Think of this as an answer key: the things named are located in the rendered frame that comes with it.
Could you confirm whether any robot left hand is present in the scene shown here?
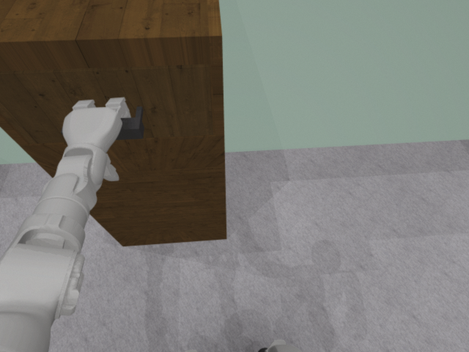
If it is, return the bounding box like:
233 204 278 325
62 98 131 181

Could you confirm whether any robot left forearm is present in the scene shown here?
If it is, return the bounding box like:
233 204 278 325
0 143 107 273

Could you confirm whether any drawer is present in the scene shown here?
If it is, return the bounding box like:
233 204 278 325
0 64 213 144

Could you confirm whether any robot right shin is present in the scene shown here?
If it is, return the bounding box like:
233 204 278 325
267 340 286 350

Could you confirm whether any robot left upper arm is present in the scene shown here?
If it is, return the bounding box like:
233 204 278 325
0 243 85 352

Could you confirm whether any handle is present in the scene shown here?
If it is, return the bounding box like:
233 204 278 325
61 106 144 140

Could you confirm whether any cabinet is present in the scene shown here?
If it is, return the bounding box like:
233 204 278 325
0 0 226 246

